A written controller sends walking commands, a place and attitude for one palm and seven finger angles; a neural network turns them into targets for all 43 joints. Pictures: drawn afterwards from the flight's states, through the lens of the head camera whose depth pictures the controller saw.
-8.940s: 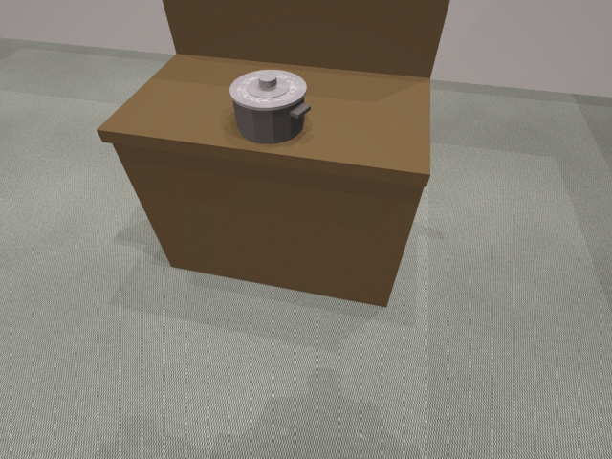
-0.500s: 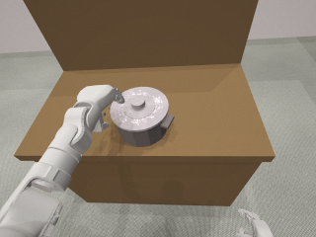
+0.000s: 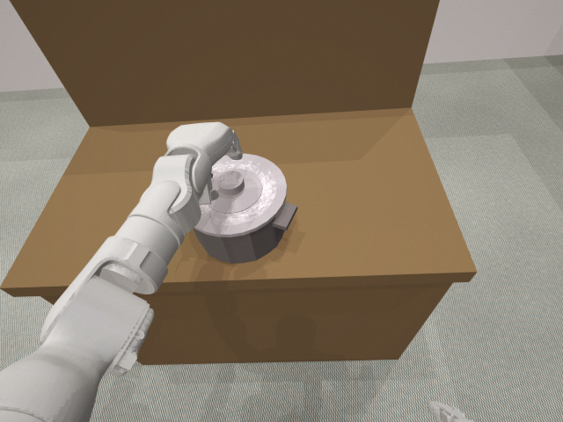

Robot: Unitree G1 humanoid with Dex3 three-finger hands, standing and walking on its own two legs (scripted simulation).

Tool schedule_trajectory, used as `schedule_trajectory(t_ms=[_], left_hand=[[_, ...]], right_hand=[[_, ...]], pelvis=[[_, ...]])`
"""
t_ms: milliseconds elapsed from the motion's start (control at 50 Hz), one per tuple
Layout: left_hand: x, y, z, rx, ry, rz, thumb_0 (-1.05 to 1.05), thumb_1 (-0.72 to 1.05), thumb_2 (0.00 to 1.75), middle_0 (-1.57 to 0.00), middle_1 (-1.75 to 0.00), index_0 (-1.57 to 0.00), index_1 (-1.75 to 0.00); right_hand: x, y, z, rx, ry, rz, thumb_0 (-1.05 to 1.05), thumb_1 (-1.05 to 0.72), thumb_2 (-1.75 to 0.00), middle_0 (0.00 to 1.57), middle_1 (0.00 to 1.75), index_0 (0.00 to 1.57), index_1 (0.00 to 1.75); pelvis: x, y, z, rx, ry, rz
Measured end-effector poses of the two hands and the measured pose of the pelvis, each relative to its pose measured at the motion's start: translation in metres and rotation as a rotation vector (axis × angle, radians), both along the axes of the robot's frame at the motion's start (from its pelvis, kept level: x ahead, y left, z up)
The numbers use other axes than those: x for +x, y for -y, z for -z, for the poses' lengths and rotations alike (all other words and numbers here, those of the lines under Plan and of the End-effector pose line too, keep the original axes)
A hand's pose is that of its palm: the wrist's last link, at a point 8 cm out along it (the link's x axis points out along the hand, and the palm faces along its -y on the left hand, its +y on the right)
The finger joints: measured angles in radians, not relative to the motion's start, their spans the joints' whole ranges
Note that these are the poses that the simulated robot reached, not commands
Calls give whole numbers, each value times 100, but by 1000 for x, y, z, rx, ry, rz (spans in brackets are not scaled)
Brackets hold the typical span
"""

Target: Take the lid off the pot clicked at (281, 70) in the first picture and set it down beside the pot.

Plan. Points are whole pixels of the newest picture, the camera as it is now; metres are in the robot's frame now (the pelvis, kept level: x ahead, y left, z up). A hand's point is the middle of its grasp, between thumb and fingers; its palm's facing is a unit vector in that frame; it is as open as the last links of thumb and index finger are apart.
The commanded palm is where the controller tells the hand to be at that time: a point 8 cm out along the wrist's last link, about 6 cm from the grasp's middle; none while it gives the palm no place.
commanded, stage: move the open hand above the knob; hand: left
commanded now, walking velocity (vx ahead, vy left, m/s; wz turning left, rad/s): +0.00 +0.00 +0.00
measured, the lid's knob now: (231, 183) +0.50 +0.09 +0.04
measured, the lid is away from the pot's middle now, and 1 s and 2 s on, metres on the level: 0.00 0.00 0.00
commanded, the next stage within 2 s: lower the open fingers around the knob in 0.80 s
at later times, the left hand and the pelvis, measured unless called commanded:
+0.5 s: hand (225, 166) +0.47 +0.08 +0.11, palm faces -0.28 -0.04 -0.96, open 10.1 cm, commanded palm +0.46 +0.09 +0.17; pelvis +0.00 +0.00 +0.00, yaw -1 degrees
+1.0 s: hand (228, 166) +0.47 +0.08 +0.10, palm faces -0.30 -0.04 -0.95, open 10.1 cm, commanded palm +0.47 +0.08 +0.16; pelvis +0.00 +0.00 +0.00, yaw -1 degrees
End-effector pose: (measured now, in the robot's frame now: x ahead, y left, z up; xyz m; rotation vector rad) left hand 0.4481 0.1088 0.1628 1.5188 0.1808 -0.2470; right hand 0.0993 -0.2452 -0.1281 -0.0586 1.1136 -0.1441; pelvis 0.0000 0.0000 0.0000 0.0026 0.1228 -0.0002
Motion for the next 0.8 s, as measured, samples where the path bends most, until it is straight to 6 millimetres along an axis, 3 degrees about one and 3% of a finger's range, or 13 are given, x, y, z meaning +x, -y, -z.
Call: schedule_trajectory(t_ms=[180, 380, 800], left_hand=[[17, 20, -3, -15, -18, -8, 0, -27, 136, -84, -8, -83, -9], [21, 23, -1, -17, -20, -11, 0, -27, 136, -83, -8, -83, -9], [18, 20, -1, 7, -27, -19, 0, -27, 136, -84, -8, -83, -9]], right_hand=[[-29, 3, 4, -25, -53, 45, 1, -91, -89, 20, 30, 20, 30], [-54, 9, 5, -40, -93, 87, 1, -91, -89, 20, 30, 20, 30], [-19, 8, -1, -46, -2, 50, 1, -91, -89, 20, 30, 20, 30]], pelvis=[[-2, -1, 0, 1, -19, 12], [0, -2, -1, 1, -25, 26], [0, 0, 0, 2, -26, 16]])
